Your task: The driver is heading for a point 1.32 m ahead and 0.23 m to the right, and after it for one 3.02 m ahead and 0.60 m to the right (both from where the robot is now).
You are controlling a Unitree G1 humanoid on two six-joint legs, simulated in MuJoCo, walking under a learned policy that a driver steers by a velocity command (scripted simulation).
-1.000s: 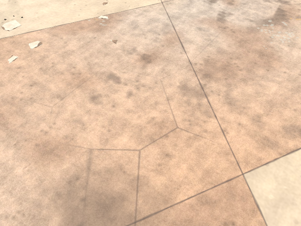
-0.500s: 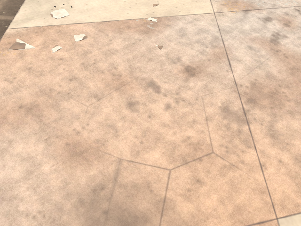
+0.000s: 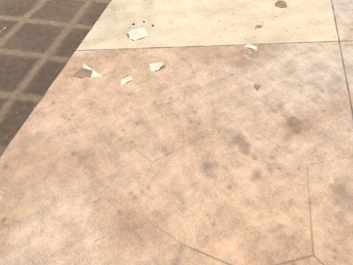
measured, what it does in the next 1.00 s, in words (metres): walks ahead, turning right: left foot, then right foot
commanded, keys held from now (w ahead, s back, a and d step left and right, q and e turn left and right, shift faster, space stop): w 0.02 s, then w+e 0.66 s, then w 0.12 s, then w+q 0.20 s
